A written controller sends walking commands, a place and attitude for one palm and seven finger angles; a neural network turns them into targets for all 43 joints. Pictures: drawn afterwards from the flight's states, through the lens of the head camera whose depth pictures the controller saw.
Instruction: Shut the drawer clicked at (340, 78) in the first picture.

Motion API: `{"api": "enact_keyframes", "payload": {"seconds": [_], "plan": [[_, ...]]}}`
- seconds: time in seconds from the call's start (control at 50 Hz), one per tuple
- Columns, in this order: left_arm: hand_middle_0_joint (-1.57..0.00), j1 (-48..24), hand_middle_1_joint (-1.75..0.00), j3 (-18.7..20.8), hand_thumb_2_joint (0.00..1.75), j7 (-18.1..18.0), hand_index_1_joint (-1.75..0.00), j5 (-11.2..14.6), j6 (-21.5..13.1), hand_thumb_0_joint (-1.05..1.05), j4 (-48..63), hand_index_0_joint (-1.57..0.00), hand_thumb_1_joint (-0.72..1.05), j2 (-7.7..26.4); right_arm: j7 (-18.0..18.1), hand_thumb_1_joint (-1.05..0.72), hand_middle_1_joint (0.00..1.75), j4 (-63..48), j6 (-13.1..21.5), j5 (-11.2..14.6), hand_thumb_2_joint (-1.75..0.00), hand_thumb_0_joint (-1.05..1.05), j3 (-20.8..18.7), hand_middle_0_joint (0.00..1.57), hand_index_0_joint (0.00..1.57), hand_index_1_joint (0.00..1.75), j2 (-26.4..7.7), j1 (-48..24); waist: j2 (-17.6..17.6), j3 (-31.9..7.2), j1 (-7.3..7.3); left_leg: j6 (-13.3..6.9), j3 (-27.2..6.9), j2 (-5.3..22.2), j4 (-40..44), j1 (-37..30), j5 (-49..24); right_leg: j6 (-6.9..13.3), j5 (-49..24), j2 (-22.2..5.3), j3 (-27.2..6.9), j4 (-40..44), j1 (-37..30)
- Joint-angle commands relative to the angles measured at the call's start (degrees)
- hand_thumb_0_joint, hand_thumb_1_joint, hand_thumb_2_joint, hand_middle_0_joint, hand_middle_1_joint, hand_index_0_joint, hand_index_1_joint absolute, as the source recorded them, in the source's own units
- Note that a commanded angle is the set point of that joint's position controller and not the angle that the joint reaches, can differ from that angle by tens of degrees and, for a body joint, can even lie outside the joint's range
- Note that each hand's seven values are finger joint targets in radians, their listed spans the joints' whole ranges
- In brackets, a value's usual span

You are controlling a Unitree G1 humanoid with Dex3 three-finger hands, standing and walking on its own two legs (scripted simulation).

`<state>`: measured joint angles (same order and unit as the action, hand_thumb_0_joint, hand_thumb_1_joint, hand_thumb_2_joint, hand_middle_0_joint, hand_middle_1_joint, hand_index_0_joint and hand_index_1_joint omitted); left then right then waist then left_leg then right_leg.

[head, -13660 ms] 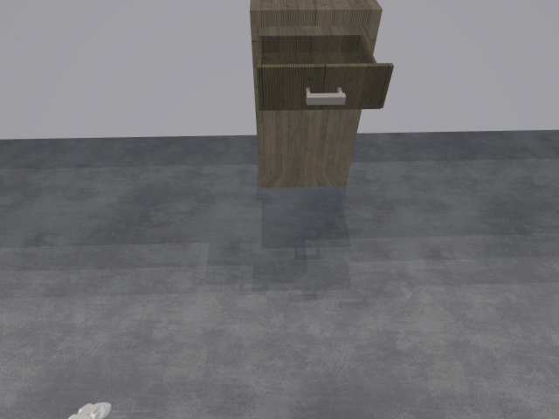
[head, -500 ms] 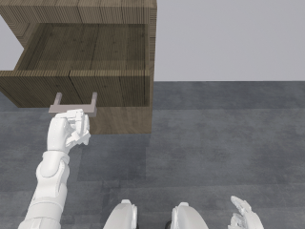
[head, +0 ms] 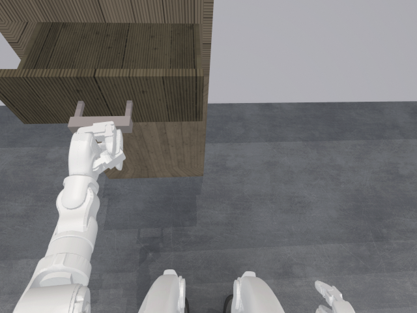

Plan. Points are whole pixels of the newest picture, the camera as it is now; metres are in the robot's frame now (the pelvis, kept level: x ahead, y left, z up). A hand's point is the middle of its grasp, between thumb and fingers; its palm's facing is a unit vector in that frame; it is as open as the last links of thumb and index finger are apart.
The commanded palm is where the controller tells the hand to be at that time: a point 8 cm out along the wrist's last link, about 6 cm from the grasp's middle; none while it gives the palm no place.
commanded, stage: push the drawer shut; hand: left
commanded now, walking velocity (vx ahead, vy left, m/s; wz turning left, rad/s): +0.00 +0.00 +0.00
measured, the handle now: (103, 115) +0.48 +0.22 +0.04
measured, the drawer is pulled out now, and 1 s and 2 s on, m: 0.15 0.04 0.00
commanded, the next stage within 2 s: pull the fist back off the drawer in 1.58 s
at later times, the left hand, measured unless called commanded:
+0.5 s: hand (123, 125) +0.46 +0.18 +0.03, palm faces +0.06 -1.00 -0.04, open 2.9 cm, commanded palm +0.46 +0.23 +0.04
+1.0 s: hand (125, 104) +0.52 +0.19 +0.04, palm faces +0.06 -1.00 -0.04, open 3.0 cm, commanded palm +0.52 +0.23 +0.04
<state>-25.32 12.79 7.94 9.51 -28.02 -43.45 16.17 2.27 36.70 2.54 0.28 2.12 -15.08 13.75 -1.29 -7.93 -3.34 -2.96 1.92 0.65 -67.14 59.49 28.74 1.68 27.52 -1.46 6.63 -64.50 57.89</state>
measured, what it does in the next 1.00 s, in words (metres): stands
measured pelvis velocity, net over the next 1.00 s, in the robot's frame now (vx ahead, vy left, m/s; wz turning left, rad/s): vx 0.00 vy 0.00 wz -0.04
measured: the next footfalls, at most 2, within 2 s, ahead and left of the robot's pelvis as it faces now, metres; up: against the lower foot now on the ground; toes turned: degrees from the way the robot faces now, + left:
none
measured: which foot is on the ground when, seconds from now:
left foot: down 0.00-1.00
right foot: down 0.00-1.00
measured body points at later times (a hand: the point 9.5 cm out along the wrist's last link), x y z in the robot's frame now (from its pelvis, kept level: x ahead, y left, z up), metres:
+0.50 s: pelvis +0.00 +0.00 -0.01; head +0.13 +0.01 +0.43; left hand +0.45 +0.24 +0.04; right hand +0.05 -0.27 -0.12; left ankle +0.03 +0.09 -0.64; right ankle +0.03 -0.11 -0.64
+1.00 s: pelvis +0.00 +0.00 -0.01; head +0.15 +0.02 +0.41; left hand +0.51 +0.24 +0.04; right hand +0.01 -0.27 -0.12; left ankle +0.03 +0.09 -0.64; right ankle +0.03 -0.11 -0.64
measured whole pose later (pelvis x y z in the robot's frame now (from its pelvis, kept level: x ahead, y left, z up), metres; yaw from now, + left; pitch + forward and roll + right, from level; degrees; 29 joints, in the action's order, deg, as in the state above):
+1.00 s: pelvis +0.00 +0.00 -0.01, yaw -2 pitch +26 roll -4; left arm -51.0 24.0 10.7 4.0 -28.0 -68.8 29.9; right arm 0.5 36.8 -2.4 -1.5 3.7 -16.1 19.0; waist -2.1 -7.5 -10.4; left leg -2.7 1.0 2.7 -70.9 67.8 29.5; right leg 2.2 26.8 0.6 7.4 -66.1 65.5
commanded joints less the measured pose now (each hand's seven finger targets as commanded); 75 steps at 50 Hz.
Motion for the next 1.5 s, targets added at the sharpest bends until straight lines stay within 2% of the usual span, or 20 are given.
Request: {"api": "enact_keyframes", "payload": {"seconds": [0.0, 0.04, 0.12, 0.32, 0.4, 0.44, 0.52, 0.6, 0.68, 0.72, 0.82, 0.9, 0.94, 1.04, 1.08, 1.12, 1.16, 1.34, 1.4, 1.48], "plan": [[-1.40, -28.1, -1.60, 3.5, 0.90, -1.3, -1.60, 0.4, -3.5, 0.00, 10.8, -1.40, 0.90, 11.5, 0.5, -0.90, 0.30, -5.0, 1.2, 0.2, -0.90, 0.00, -3.8, 0.20, 0.20, 0.30, -9.0, 4.6, -4.0, -23.7, -3.35, 2.2, -6.4, 0.2, 9.9, -18.6, -11.7, -0.1, -7.9, 2.0, -4.5, 8.3, -8.0], [-1.40, -29.8, -1.60, 3.4, 0.90, -1.2, -1.60, 0.4, -3.8, 0.00, 10.7, -1.40, 0.90, 11.7, 0.3, -0.90, 0.30, -4.7, 1.0, -0.1, -0.90, 0.00, -3.8, 0.20, 0.20, 0.30, -9.0, 5.2, -5.6, -25.7, -3.65, 2.3, -6.6, 0.3, 9.5, -20.8, -13.9, -0.1, -9.2, 2.2, -4.4, 7.9, -7.3], [-1.40, -31.1, -1.60, 6.4, 0.90, -1.0, -1.60, 0.2, -3.8, 0.00, 5.1, -1.40, 0.90, 15.0, 0.2, -0.90, 0.30, -4.4, 0.2, -0.1, -0.90, 0.00, -3.6, 0.20, 0.20, 0.30, -9.2, 6.0, -1.6, -22.9, -3.99, 1.6, -5.7, 0.1, 8.8, -14.6, -11.2, -0.4, -8.2, 2.3, -5.2, 8.5, -9.6], [-1.40, -40.4, -1.60, 7.7, 0.90, 0.0, -1.60, -0.7, -5.4, 0.00, 0.2, -1.40, 0.90, 17.7, -0.1, -0.90, 0.30, -3.7, -1.2, -0.6, -0.90, 0.00, -3.5, 0.20, 0.20, 0.30, -9.6, 8.2, -4.9, -24.6, -5.56, 1.4, -5.9, 0.2, 8.0, -15.3, -11.5, -0.3, -8.0, 2.6, -5.4, 8.0, -7.5], [-1.40, -40.9, -1.60, 8.7, 0.90, -0.1, -1.60, -1.3, -5.4, 0.00, -1.5, -1.40, 0.90, 18.8, -0.4, -0.90, 0.30, -3.4, -1.9, -0.7, -0.90, 0.00, -3.8, 0.20, 0.20, 0.30, -9.8, 9.4, -5.1, -26.7, -5.32, 1.6, -6.1, 0.3, 7.8, -16.6, -13.8, -0.3, -9.5, 2.8, -5.3, 7.9, -7.9], [-1.40, -44.0, -1.60, 7.7, 0.90, 0.1, -1.60, -1.5, -5.4, 0.00, -2.3, -1.40, 0.90, 18.5, -0.6, -0.90, 0.30, -3.0, -2.1, -0.8, -0.90, 0.00, -3.6, 0.20, 0.20, 0.30, -9.9, 9.8, -5.7, -26.1, -6.67, 1.4, -6.3, 0.5, 7.5, -16.8, -12.8, -0.5, -8.6, 3.0, -5.3, 7.9, -5.9], [-1.40, -46.5, -1.60, 8.9, 0.90, 0.2, -1.60, -2.0, -5.2, 0.00, -5.1, -1.40, 0.90, 21.0, -0.5, -0.90, 0.30, -2.8, -2.5, -1.0, -0.90, 0.00, -3.5, 0.20, 0.20, 0.30, -10.4, 10.7, -4.8, -25.0, -7.50, 1.1, -6.4, 0.5, 7.1, -14.6, -11.3, -0.4, -7.7, 3.1, -5.5, 7.9, -5.5], [-1.40, -48.6, -1.60, 10.7, 0.90, 0.3, -1.60, -2.3, -5.0, 0.00, -6.2, -1.40, 0.90, 23.9, -0.6, -0.90, 0.30, -2.7, -2.8, -1.1, -0.90, 0.00, -3.3, 0.20, 0.20, 0.30, -10.6, 11.5, -5.0, -26.1, -7.62, 1.0, -6.1, 0.5, 6.4, -13.4, -11.9, -0.5, -8.2, 3.3, -5.9, 7.9, -6.7], [-1.40, -50.3, -1.60, 11.1, 0.90, 0.6, -1.60, -2.6, -5.1, 0.00, -6.1, -1.40, 0.90, 24.5, -1.0, -0.90, 0.30, -2.7, -3.2, -1.4, -0.90, 0.00, -3.2, 0.20, 0.20, 0.30, -10.6, 12.3, -8.5, -28.8, -7.35, 1.2, -6.5, 0.6, 6.1, -16.0, -14.6, -0.3, -9.6, 3.4, -5.6, 7.4, -6.0], [-1.40, -50.5, -1.60, 12.0, 0.90, 0.6, -1.60, -2.8, -4.7, 0.00, -8.0, -1.40, 0.90, 25.8, -1.0, -0.90, 0.30, -2.5, -3.4, -1.5, -0.90, 0.00, -3.3, 0.20, 0.20, 0.30, -10.9, 13.0, -6.0, -27.7, -8.20, 0.9, -6.7, 0.8, 5.7, -15.1, -14.7, -0.4, -9.9, 3.7, -5.5, 7.4, -5.9], [-1.40, -52.4, -1.60, 12.9, 0.90, 0.9, -1.60, -3.3, -4.3, 0.00, -8.9, -1.40, 0.90, 27.7, -1.2, -0.90, 0.30, -2.7, -4.0, -1.6, -0.90, 0.00, -3.0, 0.20, 0.20, 0.30, -11.1, 13.8, -7.3, -28.3, -8.37, 0.8, -6.5, 0.8, 5.2, -14.0, -15.2, -0.3, -10.5, 3.9, -5.6, 7.2, -6.3], [-1.40, -55.4, -1.60, 13.2, 0.90, 0.8, -1.60, -3.9, -3.4, 0.00, -11.6, -1.40, 0.90, 29.7, -1.0, -0.90, 0.30, -2.5, -4.1, -1.6, -0.90, 0.00, -2.6, 0.20, 0.20, 0.30, -11.4, 14.0, -6.6, -25.8, -9.99, 0.5, -6.3, 0.9, 4.4, -10.0, -11.8, -0.7, -7.9, 3.8, -6.2, 7.6, -5.1], [-1.40, -56.5, -1.60, 14.7, 0.90, 0.9, -1.60, -4.2, -3.4, 0.00, -11.8, -1.40, 0.90, 32.0, -1.0, -0.90, 0.30, -2.4, -4.1, -1.7, -0.90, 0.00, -2.5, 0.20, 0.20, 0.30, -11.7, 14.6, -7.8, -27.5, -9.69, 0.6, -6.5, 1.0, 4.1, -10.7, -13.3, -0.5, -8.8, 3.9, -6.1, 7.1, -5.4], [-1.40, -60.6, -1.60, 13.9, 0.90, 1.2, -1.60, -4.7, -3.1, 0.00, -11.1, -1.40, 0.90, 32.4, -1.2, -0.90, 0.30, -1.9, -4.3, -2.0, -0.90, 0.00, -2.4, 0.20, 0.20, 0.30, -12.0, 15.6, -11.3, -29.7, -10.79, 0.9, -7.6, 1.4, 3.6, -14.2, -16.2, -0.4, -10.0, 4.0, -5.1, 6.1, -2.2], [-1.40, -61.4, -1.60, 13.7, 0.90, 0.9, -1.60, -5.0, -2.4, 0.00, -12.6, -1.40, 0.90, 32.4, -1.2, -0.90, 0.30, -1.8, -4.5, -2.1, -0.90, 0.00, -2.3, 0.20, 0.20, 0.30, -12.1, 16.0, -10.5, -28.8, -11.41, 0.8, -7.8, 1.6, 3.5, -13.5, -15.8, -0.5, -9.5, 4.1, -5.0, 6.3, -1.5], [-1.40, -64.1, -1.60, 12.3, 0.90, 0.7, -1.60, -5.4, -2.5, 0.00, -11.5, -1.40, 0.90, 31.0, -1.5, -0.90, 0.30, -1.6, -4.4, -2.4, -0.90, 0.00, -2.4, 0.20, 0.20, 0.30, -12.1, 16.4, -13.4, -30.3, -11.85, 1.1, -8.7, 1.6, 3.7, -16.4, -16.6, -0.3, -9.4, 4.0, -4.4, 5.7, 0.8], [-1.40, -64.1, -1.60, 13.8, 0.90, 0.1, -1.60, -5.8, -1.9, 0.00, -13.3, -1.40, 0.90, 33.3, -1.4, -0.90, 0.30, -1.3, -4.7, -2.5, -0.90, 0.00, -2.2, 0.20, 0.20, 0.30, -12.4, 17.0, -10.9, -30.0, -12.17, 1.0, -8.6, 1.8, 3.3, -14.9, -16.5, -0.5, -9.5, 4.1, -4.5, 6.0, 0.1], [-1.40, -70.8, -1.60, 12.9, 0.90, -0.8, -1.60, -8.2, -0.6, 0.00, -15.9, -1.40, 0.90, 35.4, -1.8, -0.90, 0.30, -0.9, -5.2, -3.2, -0.90, 0.00, -1.5, 0.20, 0.20, 0.30, -12.9, 19.3, -14.0, -30.4, -14.11, 1.1, -10.1, 2.1, 2.7, -15.6, -16.4, -0.3, -8.6, 4.4, -3.8, 5.2, 4.0], [-1.40, -72.3, -1.60, 13.3, 0.90, -0.6, -1.60, -8.6, 0.4, 0.00, -18.2, -1.40, 0.90, 37.1, -1.7, -0.90, 0.30, -1.0, -5.3, -3.1, -0.90, 0.00, -1.2, 0.20, 0.20, 0.30, -13.0, 19.5, -12.2, -28.4, -15.14, 0.6, -9.6, 2.1, 1.9, -11.5, -13.9, -0.6, -7.4, 4.4, -4.2, 5.4, 3.8], [-1.40, -75.6, -1.60, 13.0, 0.90, -0.3, -1.60, -8.6, 0.9, 0.00, -17.7, -1.40, 0.90, 39.2, -1.2, -0.90, 0.30, -0.9, -4.8, -3.0, -0.90, 0.00, -0.7, 0.20, 0.20, 0.30, -13.5, 19.8, -15.4, -28.7, -15.85, 0.7, -10.1, 2.1, 1.9, -10.9, -11.0, -0.5, -5.7, 4.3, -4.2, 4.9, 5.9]]}}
